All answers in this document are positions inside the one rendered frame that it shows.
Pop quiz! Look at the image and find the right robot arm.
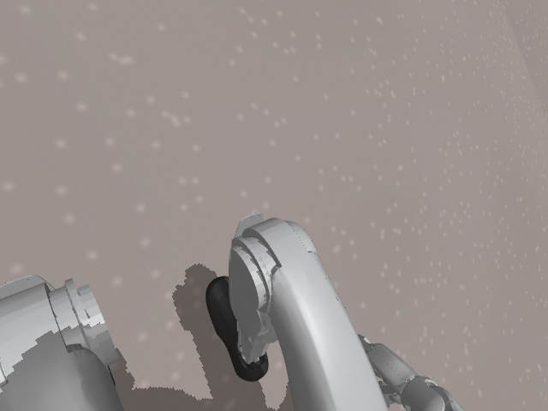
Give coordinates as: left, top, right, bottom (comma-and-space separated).
401, 376, 465, 411

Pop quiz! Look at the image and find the right robot foot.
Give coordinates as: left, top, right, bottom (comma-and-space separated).
205, 276, 268, 382

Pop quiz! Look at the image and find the right robot hand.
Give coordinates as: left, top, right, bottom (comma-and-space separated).
358, 334, 419, 408

